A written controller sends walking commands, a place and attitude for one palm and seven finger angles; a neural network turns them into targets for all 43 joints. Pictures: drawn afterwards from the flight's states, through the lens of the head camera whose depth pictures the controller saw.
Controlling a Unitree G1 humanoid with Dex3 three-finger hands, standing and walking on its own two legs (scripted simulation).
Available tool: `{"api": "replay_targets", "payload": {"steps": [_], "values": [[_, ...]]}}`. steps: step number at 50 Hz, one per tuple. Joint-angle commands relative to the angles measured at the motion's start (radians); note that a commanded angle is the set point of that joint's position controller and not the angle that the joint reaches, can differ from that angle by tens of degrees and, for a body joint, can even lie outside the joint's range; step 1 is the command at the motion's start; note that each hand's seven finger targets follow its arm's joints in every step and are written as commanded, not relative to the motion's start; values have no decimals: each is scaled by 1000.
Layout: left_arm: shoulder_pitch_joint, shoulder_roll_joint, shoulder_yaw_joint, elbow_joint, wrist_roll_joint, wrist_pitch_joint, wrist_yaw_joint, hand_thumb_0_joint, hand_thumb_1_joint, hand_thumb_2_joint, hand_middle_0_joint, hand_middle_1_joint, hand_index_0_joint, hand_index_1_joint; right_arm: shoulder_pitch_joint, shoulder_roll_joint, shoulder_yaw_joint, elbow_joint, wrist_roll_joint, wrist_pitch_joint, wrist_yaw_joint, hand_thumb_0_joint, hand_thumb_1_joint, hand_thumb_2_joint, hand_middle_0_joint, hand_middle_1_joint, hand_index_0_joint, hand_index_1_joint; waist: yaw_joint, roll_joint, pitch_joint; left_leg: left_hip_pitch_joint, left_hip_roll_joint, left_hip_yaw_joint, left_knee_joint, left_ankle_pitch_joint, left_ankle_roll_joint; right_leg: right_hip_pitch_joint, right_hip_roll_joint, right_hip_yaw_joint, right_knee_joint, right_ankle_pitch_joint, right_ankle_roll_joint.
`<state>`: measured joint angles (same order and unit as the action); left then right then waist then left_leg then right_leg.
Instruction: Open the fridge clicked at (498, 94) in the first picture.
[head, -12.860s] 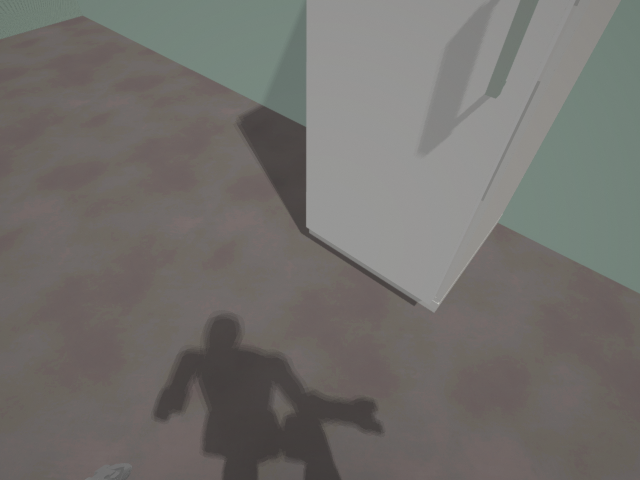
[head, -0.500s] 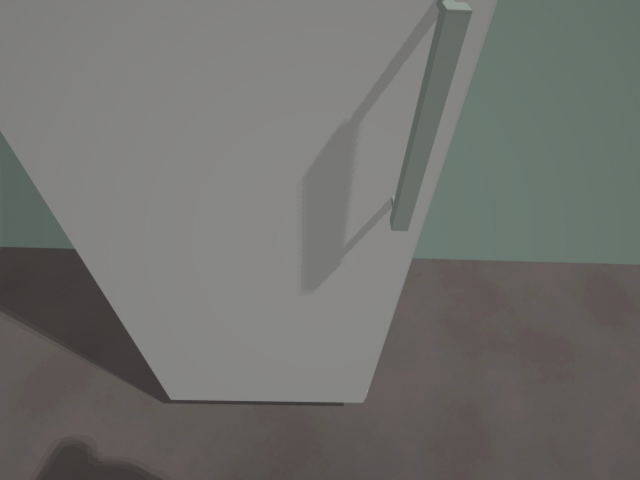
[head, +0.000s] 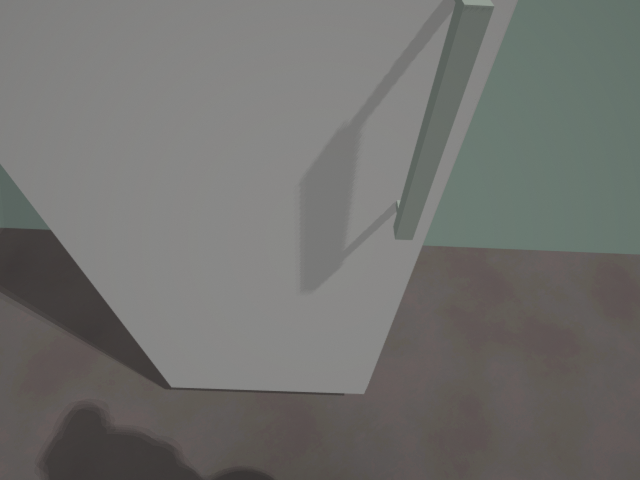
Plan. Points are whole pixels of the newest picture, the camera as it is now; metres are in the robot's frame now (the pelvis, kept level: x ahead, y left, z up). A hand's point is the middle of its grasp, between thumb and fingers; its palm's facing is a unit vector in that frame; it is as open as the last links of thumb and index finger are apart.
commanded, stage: come to a stop and stand still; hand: right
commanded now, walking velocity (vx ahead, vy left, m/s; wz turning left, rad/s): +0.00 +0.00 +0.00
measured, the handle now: (426, 135) +0.42 -0.08 +0.23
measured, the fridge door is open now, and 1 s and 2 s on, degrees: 0 0 0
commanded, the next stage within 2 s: look again from close up in 0.88 s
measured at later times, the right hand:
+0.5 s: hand out of the picture +0.03 -0.15 -0.17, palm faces +0.01 +0.98 -0.22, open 7.4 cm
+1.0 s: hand out of the picture +0.03 -0.12 -0.17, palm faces +0.03 +0.98 -0.21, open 7.4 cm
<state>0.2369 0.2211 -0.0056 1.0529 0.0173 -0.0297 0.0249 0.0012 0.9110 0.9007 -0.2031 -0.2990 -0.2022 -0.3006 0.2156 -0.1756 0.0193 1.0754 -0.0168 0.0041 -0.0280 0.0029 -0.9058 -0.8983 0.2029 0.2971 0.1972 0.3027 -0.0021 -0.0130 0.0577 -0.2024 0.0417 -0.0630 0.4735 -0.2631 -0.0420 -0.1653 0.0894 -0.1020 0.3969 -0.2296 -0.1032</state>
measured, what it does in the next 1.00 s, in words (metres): shifts its weight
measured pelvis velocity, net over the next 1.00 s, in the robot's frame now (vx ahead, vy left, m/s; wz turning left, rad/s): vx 0.02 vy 0.05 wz -0.02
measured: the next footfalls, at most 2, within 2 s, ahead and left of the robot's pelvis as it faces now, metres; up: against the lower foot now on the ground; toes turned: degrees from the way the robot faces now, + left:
none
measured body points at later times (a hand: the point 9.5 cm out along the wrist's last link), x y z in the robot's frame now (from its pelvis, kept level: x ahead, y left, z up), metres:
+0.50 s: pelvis +0.02 +0.03 +0.00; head +0.04 +0.04 +0.45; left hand +0.05 +0.26 -0.16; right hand +0.03 -0.20 -0.15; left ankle +0.00 +0.15 -0.74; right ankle -0.01 -0.05 -0.74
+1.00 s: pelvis +0.02 +0.05 +0.00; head +0.04 +0.06 +0.45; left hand +0.04 +0.28 -0.16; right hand +0.03 -0.17 -0.15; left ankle +0.00 +0.15 -0.74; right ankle -0.01 -0.05 -0.74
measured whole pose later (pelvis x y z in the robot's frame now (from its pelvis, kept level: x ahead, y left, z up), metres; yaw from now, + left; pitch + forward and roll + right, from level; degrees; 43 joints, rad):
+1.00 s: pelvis +0.02 +0.05 +0.00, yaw -1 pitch -1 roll -1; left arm 0.23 0.17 -0.01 1.14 0.01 -0.03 0.03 0.00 0.91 0.90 -0.20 -0.30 -0.20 -0.30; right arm 0.25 -0.16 0.01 1.12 -0.01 -0.02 -0.04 0.00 -0.91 -0.90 0.20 0.30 0.20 0.30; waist -0.01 0.00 0.06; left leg -0.14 -0.03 -0.02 0.42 -0.27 0.03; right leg -0.12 0.02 -0.06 0.38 -0.25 -0.02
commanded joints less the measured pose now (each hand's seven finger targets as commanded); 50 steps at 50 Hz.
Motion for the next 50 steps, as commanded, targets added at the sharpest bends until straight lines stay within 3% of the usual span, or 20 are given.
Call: {"api": "replay_targets", "payload": {"steps": [1, 3, 6, 12, 16, 17, 28, 31, 35, 50], "values": [[38, 109, 23, -29, -2, -19, 8, 0, 900, 900, -200, -300, -200, -300, 49, -133, -24, -24, 1, -17, -7, 0, -900, -900, 200, 300, 200, 300, 1, 2, -51, -12, 45, -31, -41, 134, 70, 56, -202, 173, -88, 250, 49], [38, 103, 24, -23, -4, -20, 10, 0, 900, 900, -200, -300, -200, -300, 49, -132, -25, -19, 0, -21, -9, 0, -900, -900, 200, 300, 200, 300, 3, 16, -60, 4, 51, -34, -43, 186, 72, 64, -197, 163, -67, 295, 48], [33, 97, 22, -11, -4, -17, 9, 0, 900, 900, -200, -300, -200, -300, 54, -123, -22, -11, 2, -20, -9, 0, -900, -900, 200, 300, 200, 300, 1, 4, -46, -1, 51, -37, -56, 169, 72, 63, -196, 163, -71, 256, 49], [35, 75, 19, 6, -5, -13, 8, 0, 900, 900, -200, -300, -200, -300, 58, -120, -21, -4, 0, -26, -9, 0, -900, -900, 200, 300, 200, 300, 2, 39, -35, 17, 57, -47, -72, 213, 79, 50, -191, 153, -62, 215, 51], [30, 75, 17, 17, -6, -13, 8, 0, 900, 900, -200, -300, -200, -300, 59, -119, -20, 0, 2, -25, -9, 0, -900, -900, 200, 300, 200, 300, 0, 20, -21, 7, 57, -48, -82, 190, 79, 44, -193, 153, -73, 192, 55], [37, 66, 17, 17, -6, -13, 8, 0, 900, 900, -200, -300, -200, -300, 69, -117, -20, -2, 0, -28, -10, 0, -900, -900, 200, 300, 200, 300, -1, 47, -39, 27, 59, -47, -80, 229, 81, 50, -191, 150, -59, 213, 53], [45, 54, 15, 38, -6, -12, 12, 0, 900, 900, -200, -300, -200, -300, 79, -106, -22, 5, 3, -32, -13, 0, -900, -900, 200, 300, 200, 300, -1, 35, -39, 36, 64, -49, -86, 272, 85, 58, -190, 145, -56, 230, 62], [42, 55, 14, 43, -6, -10, 12, 0, 900, 900, -200, -300, -200, -300, 74, -109, -22, 8, 5, -30, -12, 0, -900, -900, 200, 300, 200, 300, -1, 17, -17, 24, 62, -50, -98, 231, 86, 49, -192, 148, -66, 196, 65], [50, 52, 14, 46, -6, -11, 13, 0, 900, 900, -200, -300, -200, -300, 83, -108, -24, 8, 5, -34, -13, 0, -900, -900, 200, 300, 200, 300, 0, 30, -44, 45, 66, -50, -97, 275, 88, 64, -193, 145, -61, 218, 66], [49, 43, 12, 58, -5, -7, 13, 0, 900, 900, -200, -300, -200, -300, 91, -101, -24, 13, 6, -36, -12, 0, -900, -900, 200, 300, 200, 300, -2, 31, -15, 37, 65, -57, -120, 267, 91, 54, -193, 143, -70, 182, 74]]}}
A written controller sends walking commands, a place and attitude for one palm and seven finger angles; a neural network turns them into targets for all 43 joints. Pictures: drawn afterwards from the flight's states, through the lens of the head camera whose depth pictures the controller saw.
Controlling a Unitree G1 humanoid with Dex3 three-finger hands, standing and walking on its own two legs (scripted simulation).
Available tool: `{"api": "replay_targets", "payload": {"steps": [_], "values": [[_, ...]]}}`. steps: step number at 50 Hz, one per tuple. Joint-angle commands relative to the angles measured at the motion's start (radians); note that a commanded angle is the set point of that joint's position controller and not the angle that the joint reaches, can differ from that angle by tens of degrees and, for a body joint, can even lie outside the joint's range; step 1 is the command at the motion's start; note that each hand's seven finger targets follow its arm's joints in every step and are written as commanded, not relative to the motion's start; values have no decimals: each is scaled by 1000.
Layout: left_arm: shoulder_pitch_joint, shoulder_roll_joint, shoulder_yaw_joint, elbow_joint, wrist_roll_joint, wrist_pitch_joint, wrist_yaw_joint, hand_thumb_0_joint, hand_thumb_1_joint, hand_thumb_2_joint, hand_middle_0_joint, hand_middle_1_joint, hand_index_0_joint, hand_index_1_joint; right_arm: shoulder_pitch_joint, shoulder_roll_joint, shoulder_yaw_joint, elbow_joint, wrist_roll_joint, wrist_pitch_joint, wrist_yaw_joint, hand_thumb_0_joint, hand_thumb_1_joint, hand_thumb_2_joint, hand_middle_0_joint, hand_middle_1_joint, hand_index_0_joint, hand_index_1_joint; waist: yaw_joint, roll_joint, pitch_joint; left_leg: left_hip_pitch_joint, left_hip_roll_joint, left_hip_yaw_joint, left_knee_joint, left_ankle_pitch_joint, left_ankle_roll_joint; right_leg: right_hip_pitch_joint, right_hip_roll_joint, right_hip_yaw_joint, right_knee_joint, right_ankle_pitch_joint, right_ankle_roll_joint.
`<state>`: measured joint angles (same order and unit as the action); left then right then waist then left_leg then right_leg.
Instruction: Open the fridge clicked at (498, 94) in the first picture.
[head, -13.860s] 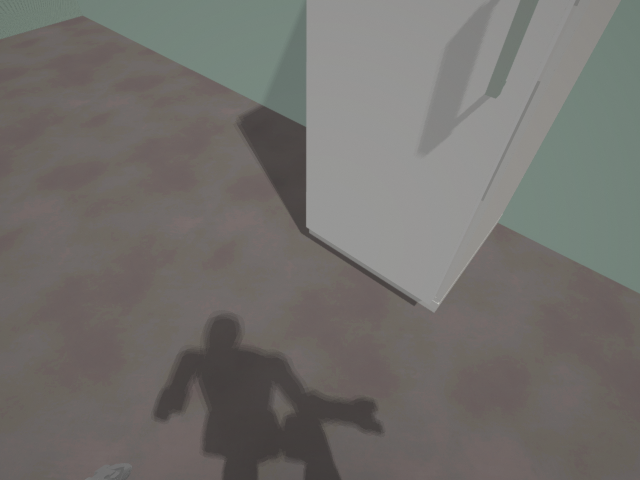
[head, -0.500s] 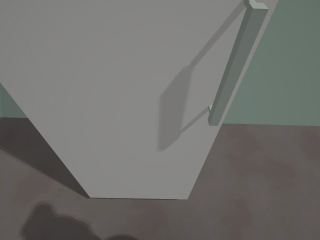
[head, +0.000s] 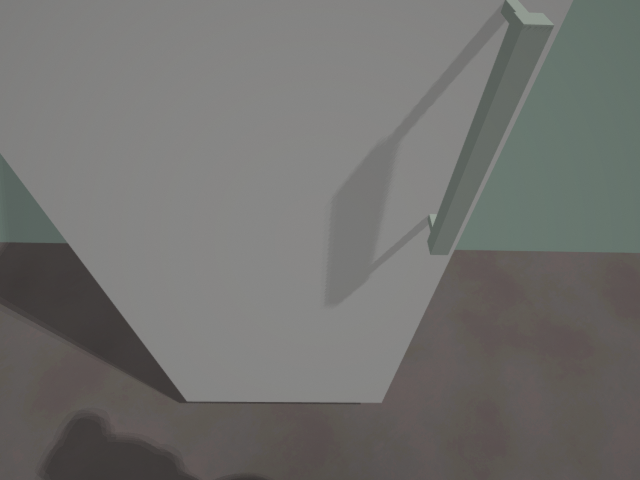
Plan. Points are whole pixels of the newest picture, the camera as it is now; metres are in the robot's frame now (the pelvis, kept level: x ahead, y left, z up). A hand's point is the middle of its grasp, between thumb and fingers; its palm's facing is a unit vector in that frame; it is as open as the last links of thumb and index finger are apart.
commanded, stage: look again from close up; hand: right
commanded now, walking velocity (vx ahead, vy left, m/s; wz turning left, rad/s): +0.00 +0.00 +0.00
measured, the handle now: (467, 152) +0.40 -0.12 +0.23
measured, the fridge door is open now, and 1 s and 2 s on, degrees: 0 0 0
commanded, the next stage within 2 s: raise the hand to about handle height in 0.70 s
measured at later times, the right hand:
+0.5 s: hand out of the picture +0.00 -0.16 -0.17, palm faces +0.03 +0.98 -0.20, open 7.4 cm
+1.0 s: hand (508, 445) +0.18 -0.20 +0.00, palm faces +0.24 +0.97 -0.10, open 7.5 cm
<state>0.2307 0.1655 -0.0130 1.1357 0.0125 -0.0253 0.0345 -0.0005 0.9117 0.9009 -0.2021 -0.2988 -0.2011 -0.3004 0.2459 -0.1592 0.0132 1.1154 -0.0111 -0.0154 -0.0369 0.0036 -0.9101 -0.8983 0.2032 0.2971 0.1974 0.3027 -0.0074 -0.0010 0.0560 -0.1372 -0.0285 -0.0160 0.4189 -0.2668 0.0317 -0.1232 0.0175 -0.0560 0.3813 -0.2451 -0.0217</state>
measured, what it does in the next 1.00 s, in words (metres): stands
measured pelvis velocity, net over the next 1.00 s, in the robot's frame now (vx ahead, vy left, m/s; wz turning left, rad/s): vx -0.03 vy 0.00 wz -0.06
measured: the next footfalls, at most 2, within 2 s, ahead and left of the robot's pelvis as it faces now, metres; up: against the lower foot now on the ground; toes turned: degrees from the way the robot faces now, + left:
none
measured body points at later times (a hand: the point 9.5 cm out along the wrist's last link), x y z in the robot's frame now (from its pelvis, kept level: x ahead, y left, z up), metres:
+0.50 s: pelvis -0.01 +0.01 +0.00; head +0.01 +0.01 +0.45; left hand +0.01 +0.23 -0.16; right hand +0.00 -0.22 -0.16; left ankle -0.03 +0.10 -0.74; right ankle -0.02 -0.10 -0.74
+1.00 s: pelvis -0.03 +0.00 -0.02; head -0.02 +0.02 +0.43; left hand +0.10 +0.25 -0.13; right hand +0.16 -0.25 +0.01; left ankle -0.03 +0.10 -0.74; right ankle -0.02 -0.10 -0.74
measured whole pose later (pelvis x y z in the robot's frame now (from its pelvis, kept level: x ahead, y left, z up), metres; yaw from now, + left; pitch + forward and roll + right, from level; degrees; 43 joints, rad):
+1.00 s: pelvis -0.03 +0.00 -0.02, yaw -3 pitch +2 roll +0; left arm 0.29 0.25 0.01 0.79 -0.02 -0.26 0.07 0.01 0.92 0.90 -0.20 -0.30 -0.20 -0.30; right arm 0.38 -0.19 -0.07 0.13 0.19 -0.20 -0.03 0.03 -0.87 -0.87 0.20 0.34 0.20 0.35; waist 0.03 -0.04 -0.04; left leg -0.31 0.00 0.04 0.62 -0.34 0.03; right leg -0.33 0.04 -0.01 0.61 -0.30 -0.03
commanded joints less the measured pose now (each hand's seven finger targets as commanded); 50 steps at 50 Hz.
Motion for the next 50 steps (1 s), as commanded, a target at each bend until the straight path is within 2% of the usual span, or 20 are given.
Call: {"api": "replay_targets", "payload": {"steps": [1, 5, 7, 10, 22, 24, 36, 37, 39, 40, 41, 42, 43, 44, 45, 46, 47, 48, 49, 50], "values": [[57, 99, 20, -25, 0, -11, 3, 0, 900, 900, -200, -300, -200, -300, 60, -118, -19, -29, 0, -17, -2, 0, -900, -900, 200, 300, 200, 300, 3, 17, -18, -23, 135, -101, -67, 265, 17, 11, -121, 96, -54, 195, -7], [61, 95, 19, -21, -1, -11, 4, 0, 900, 900, -200, -300, -200, -300, 62, -119, -19, -28, 1, -18, -3, 0, -900, -900, 200, 300, 200, 300, 3, 15, -12, -21, 136, -102, -71, 270, 18, 5, -120, 95, -55, 189, -5], [65, 83, 18, -21, 0, -11, 4, 0, 900, 900, -200, -300, -200, -300, 72, -107, -18, -27, -1, -18, -3, 0, -900, -900, 200, 300, 200, 300, 2, 37, -12, -20, 132, -103, -73, 271, 17, 8, -118, 97, -52, 185, -6], [60, 92, 18, -16, 0, -11, 4, 0, 900, 900, -200, -300, -200, -300, 68, -112, -20, -26, 1, -17, -2, 0, -900, -900, 200, 300, 200, 300, 1, 8, -4, -27, 134, -101, -75, 256, 18, 1, -119, 95, -59, 180, -3], [70, 76, 21, -13, -1, -11, 5, 0, 900, 900, -200, -300, -200, -300, 82, -99, -22, -24, -1, -20, -3, 0, -900, -900, 200, 300, 200, 300, 1, 25, -11, -21, 132, -102, -78, 273, 19, 8, -120, 94, -52, 187, -3], [68, 84, 21, -10, 0, -11, 5, 0, 900, 900, -200, -300, -200, -300, 79, -105, -21, -21, 1, -20, -3, 0, -900, -900, 200, 300, 200, 300, 0, 10, -1, -27, 133, -102, -81, 256, 18, 1, -119, 96, -59, 179, -2], [65, 84, 21, -6, 0, -9, 3, 0, 900, 900, -200, -300, -200, -300, 76, -103, -21, -17, 1, -18, -1, 0, -900, -900, 200, 300, 200, 300, 0, 16, 20, -48, 127, -110, -95, 180, 17, -15, -116, 102, -69, 134, 0], [74, 71, 20, -7, 0, -9, 3, 0, 900, 900, -200, -300, -200, -300, 85, -93, -20, -19, -1, -18, -1, 0, -900, -900, 200, 300, 200, 300, -1, 29, 15, -41, 126, -106, -94, 188, 17, -12, -118, 101, -66, 140, -3], [72, 80, 20, -6, 0, -11, 3, 0, 900, 900, -200, -300, -200, -300, 83, -101, -21, -18, 1, -19, -1, 0, -900, -900, 200, 300, 200, 300, -1, 11, -2, -36, 129, -107, -91, 195, 17, -8, -117, 102, -66, 149, -3], [-22, 106, 25, -75, -13, -19, -7, 0, 900, 900, -200, -300, -200, -300, 180, -105, -22, 15, -14, -45, -41, 0, -900, -900, 200, 300, 200, 300, -29, 17, -25, -29, 193, -144, -56, 644, -29, -56, -124, 54, 173, 228, 18], [33, 283, 40, -433, -59, -154, 41, 0, 900, 900, -200, -300, -200, -300, -562, -341, -124, -1538, 221, -252, -21, 0, -877, -890, 202, 315, 202, 315, 97, -145, -543, 79, 95, -56, 32, 488, -12, 198, -2, 73, 38, 293, -8], [-65, 185, 18, -397, -62, -227, 80, 0, 900, 900, -200, -300, -200, -300, -427, -444, -246, -1510, 170, -244, -82, 0, -853, -880, 203, 330, 203, 330, 30, -229, -457, 11, 49, -43, 53, 295, -5, 203, -37, 19, 57, 311, -3], [-45, 152, 23, -441, -45, -278, 69, 0, 900, 900, -200, -300, -200, -300, 63, -92, -9, -1281, 154, -114, -73, 0, -830, -870, 205, 345, 205, 345, 19, -252, -375, -48, 38, 35, 79, 170, 4, 133, -54, 46, 34, 358, -2], [-33, 159, 22, -398, -65, -289, 69, 0, 900, 900, -200, -300, -200, -300, 127, 10, 4, -1139, 190, -63, -72, 0, -807, -860, 207, 360, 207, 360, 44, -106, -218, -131, 37, 75, 68, 121, -9, 37, -57, 75, 54, 275, 5], [-52, 203, 37, -467, -64, -302, 62, 0, 900, 900, -200, -300, -200, -300, 10, -4, 21, -1252, 206, -111, -51, 0, -783, -850, 208, 375, 208, 375, 71, -47, -82, -205, 37, 82, 52, 89, -19, -50, -44, 97, 83, 154, 0], [-45, 219, 52, -480, -50, -315, 58, 0, 900, 900, -200, -300, -200, -300, 5, -44, -18, -1220, 207, -166, -28, 0, -760, -840, 210, 390, 210, 390, 91, 46, -75, -277, 36, 86, 55, 16, -25, -98, -32, 95, 126, 68, -3], [-44, 213, 63, -507, -38, -319, 49, 0, 900, 900, -200, -300, -200, -300, 102, -25, -36, -1134, 207, -214, 7, 0, -737, -830, 212, 405, 212, 405, 67, 113, -55, -317, 35, 95, 77, -22, -24, -156, -21, 92, 168, 40, 0], [-53, 207, 70, -532, -29, -318, 37, 0, 900, 900, -200, -300, -200, -300, 225, -5, -52, -1063, 220, -273, 59, 0, -713, -820, 213, 420, 213, 420, 24, 200, -92, -341, 26, 98, 126, -40, -22, -221, -15, 85, 208, 37, 10], [-83, 202, 75, -565, -25, -315, 22, 0, 900, 900, -200, -300, -200, -300, 360, 18, -62, -980, 237, -330, 127, 0, -690, -810, 215, 435, 215, 435, -15, 262, -66, -371, 24, 95, 169, -64, -21, -318, -9, 74, 245, 5, 20], [-96, 205, 83, -589, -26, -306, 5, 0, 900, 900, -200, -300, -200, -300, 416, 6, -87, -949, 256, -395, 200, 0, -667, -800, 217, 450, 217, 450, -26, 283, -71, -376, 28, 80, 205, -59, -18, -388, -2, 64, 284, -9, 28]]}}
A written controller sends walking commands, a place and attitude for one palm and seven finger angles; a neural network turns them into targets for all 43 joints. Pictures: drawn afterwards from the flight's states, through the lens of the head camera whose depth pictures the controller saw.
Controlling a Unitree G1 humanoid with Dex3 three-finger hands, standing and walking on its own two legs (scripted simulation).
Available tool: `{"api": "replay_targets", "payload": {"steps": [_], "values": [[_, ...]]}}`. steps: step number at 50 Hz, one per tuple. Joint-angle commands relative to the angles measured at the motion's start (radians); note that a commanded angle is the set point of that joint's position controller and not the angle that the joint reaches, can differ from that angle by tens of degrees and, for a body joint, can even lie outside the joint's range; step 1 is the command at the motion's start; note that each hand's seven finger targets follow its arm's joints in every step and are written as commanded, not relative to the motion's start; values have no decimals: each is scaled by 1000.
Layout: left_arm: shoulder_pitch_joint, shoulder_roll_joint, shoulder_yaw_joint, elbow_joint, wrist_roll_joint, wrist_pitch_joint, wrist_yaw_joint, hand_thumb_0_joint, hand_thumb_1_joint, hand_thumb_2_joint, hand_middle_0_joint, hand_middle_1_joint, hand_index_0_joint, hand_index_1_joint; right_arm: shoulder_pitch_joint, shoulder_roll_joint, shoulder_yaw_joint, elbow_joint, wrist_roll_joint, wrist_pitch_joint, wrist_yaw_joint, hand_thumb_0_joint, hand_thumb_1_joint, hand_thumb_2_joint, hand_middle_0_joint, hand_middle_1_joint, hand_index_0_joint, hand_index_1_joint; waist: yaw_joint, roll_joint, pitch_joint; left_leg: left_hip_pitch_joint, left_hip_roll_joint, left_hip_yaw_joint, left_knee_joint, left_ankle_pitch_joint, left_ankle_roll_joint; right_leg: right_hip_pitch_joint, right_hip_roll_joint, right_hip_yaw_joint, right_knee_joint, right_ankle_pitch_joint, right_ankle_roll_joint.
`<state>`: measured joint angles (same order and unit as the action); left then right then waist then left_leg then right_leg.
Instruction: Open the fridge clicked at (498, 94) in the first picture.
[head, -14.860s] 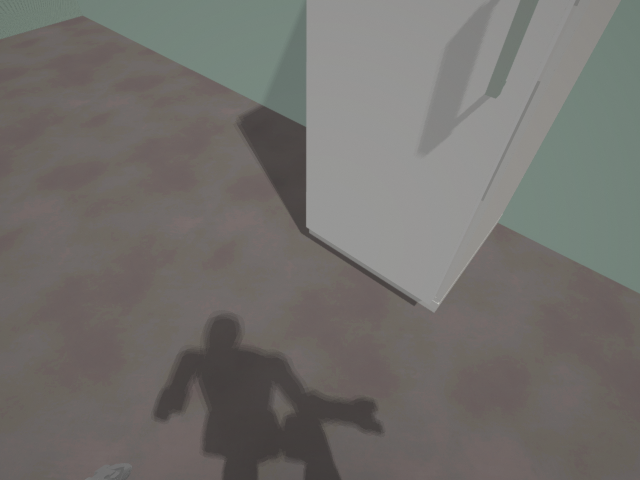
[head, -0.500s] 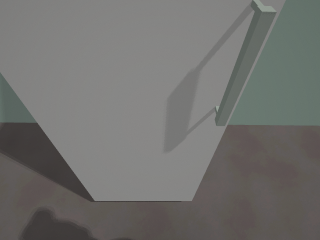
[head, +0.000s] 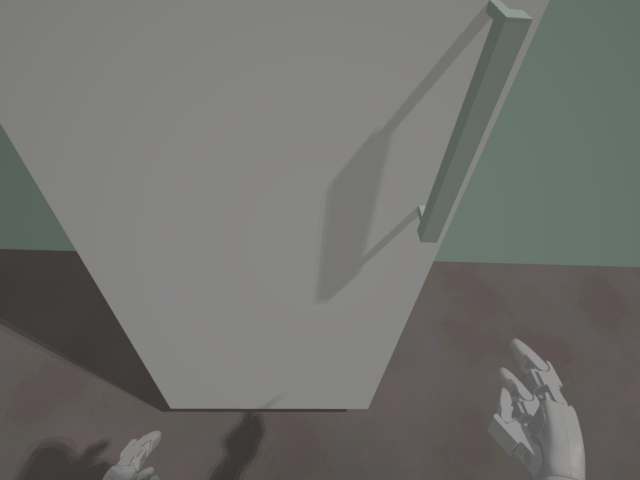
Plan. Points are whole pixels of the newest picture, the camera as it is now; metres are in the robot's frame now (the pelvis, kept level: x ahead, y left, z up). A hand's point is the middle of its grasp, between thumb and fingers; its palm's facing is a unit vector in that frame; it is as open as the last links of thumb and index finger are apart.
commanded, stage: raise the hand to about handle height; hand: right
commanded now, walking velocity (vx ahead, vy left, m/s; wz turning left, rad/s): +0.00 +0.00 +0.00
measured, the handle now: (455, 141) +0.43 -0.10 +0.25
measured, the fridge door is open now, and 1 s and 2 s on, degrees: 0 0 0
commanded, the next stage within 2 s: move the hooked fingers beside the handle in 1.90 s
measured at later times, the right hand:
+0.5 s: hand (536, 417) +0.20 -0.20 +0.08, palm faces -0.10 +0.99 -0.09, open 10.3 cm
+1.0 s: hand out of the picture +0.23 -0.26 +0.19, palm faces +0.02 +0.99 -0.14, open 13.2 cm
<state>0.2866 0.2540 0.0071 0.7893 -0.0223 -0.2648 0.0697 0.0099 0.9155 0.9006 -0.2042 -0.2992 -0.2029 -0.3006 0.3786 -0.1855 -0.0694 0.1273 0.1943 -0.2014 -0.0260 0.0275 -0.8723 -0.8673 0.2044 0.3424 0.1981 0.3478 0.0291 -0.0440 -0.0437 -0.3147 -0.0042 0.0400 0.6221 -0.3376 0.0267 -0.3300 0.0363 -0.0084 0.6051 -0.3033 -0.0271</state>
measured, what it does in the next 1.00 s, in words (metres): stands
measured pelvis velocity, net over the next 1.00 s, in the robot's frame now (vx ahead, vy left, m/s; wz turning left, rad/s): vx -0.01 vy -0.01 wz -0.01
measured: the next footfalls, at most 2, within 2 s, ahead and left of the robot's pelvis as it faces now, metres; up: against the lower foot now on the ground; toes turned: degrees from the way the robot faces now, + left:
none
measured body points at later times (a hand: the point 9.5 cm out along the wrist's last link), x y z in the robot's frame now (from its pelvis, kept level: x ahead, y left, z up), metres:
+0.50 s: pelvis -0.02 +0.00 -0.02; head -0.01 +0.00 +0.43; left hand +0.17 +0.20 -0.09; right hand +0.20 -0.25 +0.08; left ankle -0.01 +0.10 -0.73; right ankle +0.01 -0.10 -0.73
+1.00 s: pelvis -0.01 -0.01 +0.01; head -0.04 +0.00 +0.45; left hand +0.20 +0.21 -0.04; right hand +0.23 -0.32 +0.19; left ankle -0.01 +0.10 -0.73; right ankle +0.01 -0.10 -0.73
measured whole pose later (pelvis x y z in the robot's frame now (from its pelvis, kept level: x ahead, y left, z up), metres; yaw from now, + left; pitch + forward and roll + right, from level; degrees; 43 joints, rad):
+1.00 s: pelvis -0.01 -0.01 +0.01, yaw -1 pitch -3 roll +1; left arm 0.20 0.28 -0.07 0.62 -0.08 -0.32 0.10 0.01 0.91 0.90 -0.20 -0.30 -0.20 -0.30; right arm 0.07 -0.44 -0.41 -0.11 0.36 0.10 0.42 0.00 0.30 -0.38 0.29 1.07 0.29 1.08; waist -0.06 -0.05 -0.03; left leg -0.18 -0.01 0.05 0.53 -0.29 0.01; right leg -0.22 0.03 0.00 0.56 -0.29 -0.04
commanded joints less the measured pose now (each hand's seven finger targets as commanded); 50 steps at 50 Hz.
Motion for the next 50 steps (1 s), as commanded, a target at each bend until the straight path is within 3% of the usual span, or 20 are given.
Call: {"api": "replay_targets", "payload": {"steps": [1, 3, 4, 7, 10, 13, 16, 18, 22, 24, 27, 31, 33, 37, 40, 42, 43, 45, 48, 50], "values": [[-168, 123, 73, -280, 6, -59, -48, 0, 900, 900, -200, -300, -200, -300, 316, 6, -28, 34, 61, -269, 263, 0, -643, -790, 218, 465, 218, 465, -69, 301, 13, -190, 10, 5, 27, 34, -8, -215, -13, 2, 95, 44, 39], [-196, 142, 81, -362, -5, -33, -70, 0, 900, 900, -200, -300, -200, -300, 299, -120, -119, -7, 65, -316, 388, 0, -597, -770, 222, 495, 222, 495, -82, 183, -43, -144, 36, -45, 64, 117, 2, -230, 2, -19, 148, 66, 33], [-204, 136, 81, -393, -14, -20, -63, 0, 900, 900, -200, -300, -200, -300, 261, -189, -186, -57, 68, -293, 405, 0, -573, -760, 223, 510, 223, 510, -99, 187, -94, -124, 41, -71, 69, 107, -6, -259, 5, -33, 158, 58, 22], [-199, 123, 65, -457, -21, 22, -31, 0, 900, 900, -200, -300, -200, -300, 90, -224, -249, -277, 128, -213, 372, 0, -503, -730, 228, 555, 228, 555, -93, 62, -133, -147, 20, -68, 66, -5, -8, -230, 1, -29, 148, 20, 11], [-144, 96, 52, -470, -14, 22, -16, 0, 900, 900, -200, -300, -200, -300, -20, -185, -212, -512, 121, -229, 296, 0, -433, -700, 233, 600, 233, 600, -45, -53, -197, -165, 0, -41, 85, 93, -4, -121, -25, 2, 156, 85, -2], [-110, 105, 30, -433, -5, 0, -5, 0, 900, 900, -200, -300, -200, -300, -182, -170, -101, -605, 85, -277, 281, 0, -363, -670, 238, 645, 238, 645, 28, -85, -152, -235, -13, -26, 77, 68, -3, -70, -44, 41, 158, 63, -13], [-115, 122, 11, -395, -20, -34, 9, 0, 900, 900, -200, -300, -200, -300, -216, -180, -54, -504, 80, -249, 336, 0, -293, -640, 243, 690, 243, 690, 46, -74, -74, -246, -14, -20, 27, -31, -5, -74, -50, 72, 119, -36, -14], [-117, 129, 6, -380, -31, -44, 21, 0, 900, 900, -200, -300, -200, -300, -218, -224, -96, -433, 86, -177, 372, 0, -247, -620, 247, 720, 247, 720, 23, -25, -85, -189, -9, -31, -13, -40, -7, -73, -48, 77, 85, -43, -15], [-157, 118, -5, -369, -39, -57, 31, 0, 900, 900, -200, -300, -200, -300, -157, -320, -263, -339, 126, -20, 390, 0, -153, -580, 253, 780, 253, 780, -51, -6, -131, -54, 8, -29, -62, 0, -8, -55, -46, 68, 29, 21, -10], [-175, 104, -14, -377, -37, -65, 28, 0, 900, 900, -200, -300, -200, -300, -151, -315, -303, -370, 158, 19, 379, 0, -107, -560, 257, 810, 257, 810, -67, 46, -138, -19, 5, -6, -69, 52, -14, -43, -47, 66, 0, 62, -9], [-178, 103, -20, -369, -31, -92, 20, 0, 900, 900, -200, -300, -200, -300, -164, -331, -351, -434, 187, 29, 369, 0, -37, -530, 262, 855, 262, 855, -84, 47, -179, 37, 0, 8, -68, 146, -12, -1, -47, 64, -20, 144, -7], [-163, 110, -19, -352, -39, -129, 13, 0, 900, 900, -200, -300, -200, -300, -192, -310, -322, -470, 186, 42, 387, 0, 57, -490, 268, 915, 268, 915, -69, -5, -140, 12, -1, 20, -84, 171, -14, 51, -50, 56, -47, 155, -4], [-155, 121, -15, -341, -41, -133, 16, 0, 900, 900, -200, -300, -200, -300, -210, -318, -326, -448, 182, 71, 397, 0, 103, -470, 272, 945, 272, 945, -66, 22, -119, 19, -2, 19, -98, 188, -15, 65, -50, 57, -61, 167, -6], [-165, 131, -14, -331, -46, -138, 34, 0, 900, 900, -200, -300, -200, -300, -319, -410, -392, -475, 177, 123, 403, 0, 197, -430, 278, 1005, 278, 1005, -78, 8, -100, 32, -3, 13, -132, 149, -13, 108, -53, 66, -94, 145, -8], [-177, 122, -23, -331, -48, -140, 40, 0, 900, 900, -200, -300, -200, -300, -412, -426, -403, -532, 182, 141, 405, 0, 267, -400, 283, 1050, 283, 1050, -78, -72, -133, 58, -1, 20, -138, 171, -7, 169, -49, 74, -119, 170, -3], [-175, 125, -27, -322, -48, -131, 41, 0, 900, 900, -200, -300, -200, -300, -424, -449, -425, -494, 182, 165, 407, 0, 313, -380, 287, 1080, 287, 1080, -83, -29, -110, 68, -7, 21, -155, 177, -8, 174, -53, 78, -132, 174, -1], [-178, 125, -29, -316, -49, -127, 41, 0, 900, 900, -200, -300, -200, -300, -448, -430, -411, -474, 187, 178, 415, 0, 337, -370, 288, 1095, 288, 1095, -75, -34, -86, 66, -7, 24, -158, 188, -7, 175, -50, 78, -140, 176, -1], [-190, 124, -34, -319, -52, -122, 41, 0, 900, 900, -200, -300, -200, -300, -497, -463, -432, -469, 189, 204, 429, 0, 383, -350, 292, 1125, 292, 1125, -82, -70, -89, 77, -3, 19, -165, 196, -4, 191, -47, 80, -151, 179, 1], [-198, 129, -40, -318, -57, -98, 38, 0, 900, 900, -200, -300, -200, -300, -539, -483, -444, -403, 188, 268, 451, 0, 453, -320, 297, 1170, 297, 1170, -81, -29, -62, 83, -3, 16, -187, 201, -4, 187, -47, 80, -163, 174, -1], [-216, 128, -47, -328, -60, -86, 36, 0, 900, 900, -200, -300, -200, -300, -608, -517, -457, -413, 186, 306, 468, 0, 500, -300, 300, 1200, 300, 1200, -84, -60, -85, 92, -1, 14, -186, 211, -3, 206, -43, 82, -166, 184, -2]]}}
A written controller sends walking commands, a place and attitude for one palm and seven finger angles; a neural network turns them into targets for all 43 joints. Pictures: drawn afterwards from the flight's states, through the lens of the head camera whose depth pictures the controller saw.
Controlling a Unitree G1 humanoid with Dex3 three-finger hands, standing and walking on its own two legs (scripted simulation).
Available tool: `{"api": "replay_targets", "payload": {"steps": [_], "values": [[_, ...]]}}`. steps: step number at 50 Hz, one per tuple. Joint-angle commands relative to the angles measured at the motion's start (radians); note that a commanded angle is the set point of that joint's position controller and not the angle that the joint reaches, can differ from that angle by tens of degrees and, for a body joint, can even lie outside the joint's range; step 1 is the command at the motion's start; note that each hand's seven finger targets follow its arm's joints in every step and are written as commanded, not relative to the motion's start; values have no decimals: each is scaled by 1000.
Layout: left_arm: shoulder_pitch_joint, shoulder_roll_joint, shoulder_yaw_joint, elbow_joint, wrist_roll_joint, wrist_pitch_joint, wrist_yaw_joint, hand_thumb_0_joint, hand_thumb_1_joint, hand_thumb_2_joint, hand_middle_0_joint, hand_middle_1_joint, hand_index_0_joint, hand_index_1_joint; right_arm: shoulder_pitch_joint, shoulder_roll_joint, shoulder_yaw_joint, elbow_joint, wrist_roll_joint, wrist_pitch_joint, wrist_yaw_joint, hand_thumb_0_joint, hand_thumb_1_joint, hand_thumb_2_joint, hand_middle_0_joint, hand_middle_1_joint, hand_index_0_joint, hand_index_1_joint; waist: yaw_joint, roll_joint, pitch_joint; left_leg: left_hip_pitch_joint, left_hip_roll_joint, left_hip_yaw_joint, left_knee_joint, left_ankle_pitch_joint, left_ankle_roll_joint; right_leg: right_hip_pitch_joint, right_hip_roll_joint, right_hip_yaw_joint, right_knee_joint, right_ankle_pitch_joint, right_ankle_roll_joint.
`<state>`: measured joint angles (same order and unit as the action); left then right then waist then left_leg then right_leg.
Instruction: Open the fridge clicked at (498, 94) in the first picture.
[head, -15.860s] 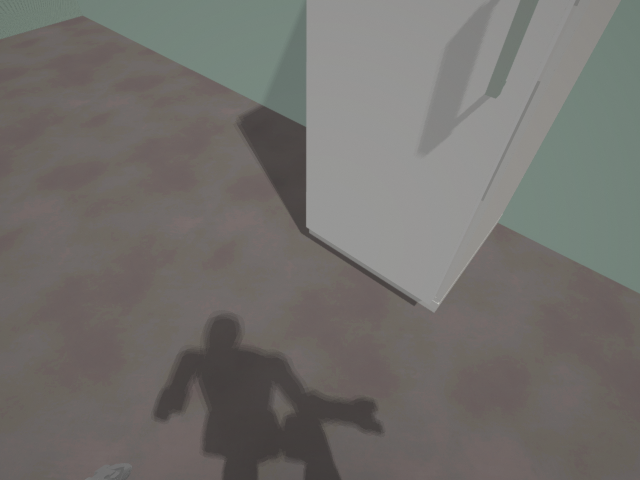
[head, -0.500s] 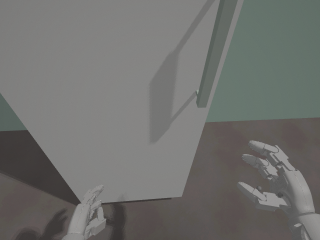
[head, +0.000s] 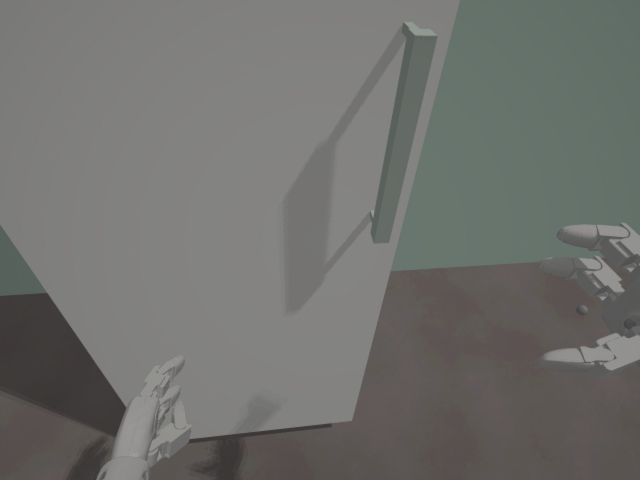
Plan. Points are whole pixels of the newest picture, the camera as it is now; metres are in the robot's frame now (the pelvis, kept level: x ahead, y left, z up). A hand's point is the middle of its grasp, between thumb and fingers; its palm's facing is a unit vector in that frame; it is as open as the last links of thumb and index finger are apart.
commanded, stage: raise the hand to about handle height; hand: right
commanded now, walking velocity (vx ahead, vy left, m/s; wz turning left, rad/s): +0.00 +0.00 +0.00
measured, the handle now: (392, 147) +0.44 -0.08 +0.24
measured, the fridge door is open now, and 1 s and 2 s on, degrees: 0 0 0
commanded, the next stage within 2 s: move the hooked fingers beside the handle in 0.90 s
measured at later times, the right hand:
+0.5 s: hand out of the picture +0.28 -0.28 +0.27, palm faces +0.03 +0.98 -0.19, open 14.0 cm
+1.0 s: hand (630, 222) +0.28 -0.27 +0.26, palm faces +0.01 +0.98 -0.19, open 14.0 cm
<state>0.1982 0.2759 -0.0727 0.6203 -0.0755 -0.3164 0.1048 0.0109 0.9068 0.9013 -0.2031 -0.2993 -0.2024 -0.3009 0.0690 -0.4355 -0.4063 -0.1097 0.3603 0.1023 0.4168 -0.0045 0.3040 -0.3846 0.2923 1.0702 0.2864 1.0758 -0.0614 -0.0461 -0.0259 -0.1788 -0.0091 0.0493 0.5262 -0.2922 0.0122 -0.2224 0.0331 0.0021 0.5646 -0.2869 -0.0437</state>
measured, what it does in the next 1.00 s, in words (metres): stands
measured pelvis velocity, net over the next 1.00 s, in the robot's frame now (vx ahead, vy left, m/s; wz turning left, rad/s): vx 0.01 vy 0.01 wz -0.01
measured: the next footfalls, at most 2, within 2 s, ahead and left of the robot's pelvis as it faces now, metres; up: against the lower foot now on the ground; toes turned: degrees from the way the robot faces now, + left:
none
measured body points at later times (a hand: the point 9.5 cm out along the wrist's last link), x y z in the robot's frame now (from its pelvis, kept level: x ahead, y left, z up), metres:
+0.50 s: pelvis +0.00 +0.01 +0.00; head -0.03 +0.04 +0.45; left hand +0.20 +0.23 -0.06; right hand +0.27 -0.33 +0.28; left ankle +0.00 +0.11 -0.73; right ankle +0.01 -0.09 -0.73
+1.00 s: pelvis +0.01 +0.01 +0.00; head -0.02 +0.04 +0.45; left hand +0.22 +0.22 -0.06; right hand +0.27 -0.33 +0.27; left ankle +0.00 +0.11 -0.73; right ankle +0.01 -0.09 -0.73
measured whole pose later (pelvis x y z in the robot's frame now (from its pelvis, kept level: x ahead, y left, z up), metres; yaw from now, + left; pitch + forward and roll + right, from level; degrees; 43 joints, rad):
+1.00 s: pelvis +0.01 +0.01 +0.00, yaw +0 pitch -2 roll +0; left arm 0.18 0.29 -0.11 0.61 -0.10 -0.22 0.08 0.01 0.91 0.90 -0.20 -0.30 -0.20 -0.30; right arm -0.26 -0.61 -0.53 0.05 0.34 0.38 0.55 -0.01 0.50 -0.30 0.31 1.20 0.30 1.20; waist -0.06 -0.08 -0.04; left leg -0.18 0.00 0.06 0.51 -0.29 0.02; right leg -0.22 0.04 0.01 0.53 -0.28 -0.04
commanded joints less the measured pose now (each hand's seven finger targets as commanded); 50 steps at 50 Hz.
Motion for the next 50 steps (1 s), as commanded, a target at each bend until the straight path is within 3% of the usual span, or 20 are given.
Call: {"api": "replay_targets", "payload": {"steps": [1, 4, 10, 12, 13, 18, 20, 22, 24, 26, 27, 29, 31, 33, 37, 40, 41, 42, 45, 50], "values": [[-136, 101, 29, -163, -9, -29, 1, 0, 900, 900, -200, -300, -200, -300, -334, -274, -121, -178, 22, 17, 32, 0, 500, -300, 300, 1200, 300, 1200, 8, -68, -105, -49, 6, 2, -95, 157, 12, 108, -39, 74, -128, 159, 14], [-151, 104, 24, -165, -11, -11, -2, 0, 900, 900, -200, -300, -200, -300, -395, -319, -151, -155, 23, 55, 48, 0, 500, -300, 300, 1200, 300, 1200, 8, -29, -119, -34, 7, -1, -106, 178, 13, 116, -36, 76, -124, 175, 11], [-174, 103, 12, -166, -17, 9, -5, 0, 900, 900, -200, -300, -200, -300, -550, -396, -178, -112, 11, 113, 78, 0, 500, -300, 300, 1200, 300, 1200, 9, -72, -148, -35, 13, -4, -117, 170, 17, 148, -31, 79, -131, 176, 10], [-174, 107, 12, -160, -17, 17, -8, 0, 900, 900, -200, -300, -200, -300, -535, -430, -204, -48, 13, 136, 89, 0, 500, -300, 300, 1200, 300, 1200, 1, -20, -146, -21, 19, -17, -130, 182, 15, 133, -32, 74, -120, 184, 5], [-176, 111, 10, -158, -20, 22, -9, 0, 900, 900, -200, -300, -200, -300, -582, -432, -194, -44, 8, 148, 97, 0, 500, -300, 300, 1200, 300, 1200, 11, -28, -143, -30, 21, -16, -129, 176, 13, 127, -32, 72, -124, 176, 5], [-192, 120, 12, -166, -25, 27, -15, 0, 900, 900, -200, -300, -200, -300, -681, -511, -230, -6, -5, 181, 114, 0, 500, -300, 300, 1200, 300, 1200, 1, -57, -174, -22, 32, -29, -125, 168, 18, 130, -28, 75, -117, 177, 3], [-192, 123, 12, -171, -29, 27, -16, 0, 900, 900, -200, -300, -200, -300, -721, -523, -227, 17, -13, 192, 120, 0, 500, -300, 300, 1200, 300, 1200, 4, -32, -182, -30, 28, -15, -118, 166, 15, 133, -27, 80, -120, 179, 2], [-177, 124, 15, -166, -31, 36, -22, 0, 900, 900, -200, -300, -200, -300, -621, -461, -189, 111, -8, 208, 133, 0, 500, -300, 300, 1200, 300, 1200, 3, 8, -151, -38, 34, -26, -122, 173, 14, 108, -33, 74, -108, 181, 5], [-181, 136, 20, -171, -36, 43, -27, 0, 900, 900, -200, -300, -200, -300, -606, -453, -180, 127, -7, 221, 145, 0, 500, -300, 300, 1200, 300, 1200, 8, 30, -130, -65, 35, -27, -113, 167, 8, 86, -32, 71, -104, 162, 3], [-190, 139, 21, -183, -40, 43, -30, 0, 900, 900, -200, -300, -200, -300, -627, -464, -184, 97, -3, 225, 151, 0, 500, -300, 300, 1200, 300, 1200, 7, 3, -143, -74, 35, -25, -103, 144, 7, 90, -30, 72, -103, 147, 3], [-192, 136, 23, -186, -37, 48, -31, 0, 900, 900, -200, -300, -200, -300, -605, -481, -201, 84, 5, 222, 148, 0, 500, -300, 300, 1200, 300, 1200, 0, 26, -152, -53, 45, -49, -112, 140, 6, 78, -33, 71, -87, 150, 5], [-204, 134, 21, -201, -36, 41, -29, 0, 900, 900, -200, -300, -200, -300, -684, -527, -238, -20, 10, 213, 143, 0, 500, -300, 300, 1200, 300, 1200, 0, -23, -220, -34, 38, -39, -96, 162, 8, 115, -25, 71, -86, 171, 0], [-198, 122, 19, -207, -31, 31, -23, 0, 900, 900, -200, -300, -200, -300, -706, -539, -253, -76, 4, 193, 125, 0, 500, -300, 300, 1200, 300, 1200, -1, -85, -233, -44, 28, -20, -88, 157, 14, 150, -26, 74, -98, 176, 2], [-192, 120, 18, -198, -25, 29, -21, 0, 900, 900, -200, -300, -200, -300, -687, -557, -285, -105, 4, 180, 103, 0, 500, -300, 300, 1200, 300, 1200, -5, -96, -226, -32, 30, -24, -94, 176, 18, 149, -29, 70, -96, 196, 2], [-166, 126, 22, -174, -26, 31, -20, 0, 900, 900, -200, -300, -200, -300, -615, -516, -263, 2, 3, 202, 97, 0, 500, -300, 300, 1200, 300, 1200, -2, -24, -168, -44, 29, -13, -103, 194, 11, 125, -38, 69, -104, 203, 2], [-174, 127, 17, -180, -31, 31, -19, 0, 900, 900, -200, -300, -200, -300, -671, -492, -214, 24, -11, 229, 106, 0, 500, -300, 300, 1200, 300, 1200, 12, -60, -138, -85, 28, -12, -98, 167, 11, 120, -33, 76, -109, 169, 3], [-176, 128, 18, -184, -33, 28, -19, 0, 900, 900, -200, -300, -200, -300, -679, -482, -201, 12, -12, 230, 110, 0, 500, -300, 300, 1200, 300, 1200, 14, -72, -153, -82, 28, -10, -95, 171, 11, 133, -33, 78, -110, 174, 4], [-172, 126, 20, -183, -32, 33, -20, 0, 900, 900, -200, -300, -200, -300, -643, -478, -196, 17, -9, 230, 111, 0, 500, -300, 300, 1200, 300, 1200, 10, -38, -159, -65, 33, -22, -102, 189, 11, 131, -36, 73, -97, 191, 3], [-181, 124, 18, -195, -30, 27, -21, 0, 900, 900, -200, -300, -200, -300, -680, -513, -231, -57, 0, 214, 125, 0, 500, -300, 300, 1200, 300, 1200, 7, -48, -236, -42, 26, -8, -83, 239, 11, 172, -27, 81, -93, 232, -1], [-178, 123, 16, -181, -28, 31, -24, 0, 900, 900, -200, -300, -200, -300, -660, -520, -253, -12, 8, 208, 126, 0, 500, -300, 300, 1200, 300, 1200, 7, -23, -199, -56, 23, -1, -89, 235, 9, 154, -29, 81, -100, 226, -1]]}}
